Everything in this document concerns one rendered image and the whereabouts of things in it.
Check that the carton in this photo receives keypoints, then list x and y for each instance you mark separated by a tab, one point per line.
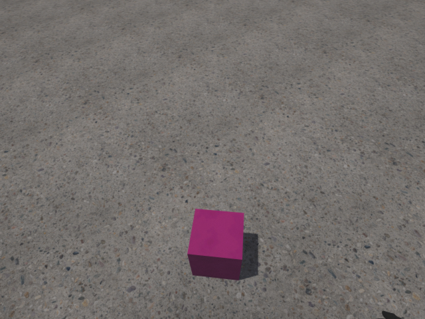
216	243

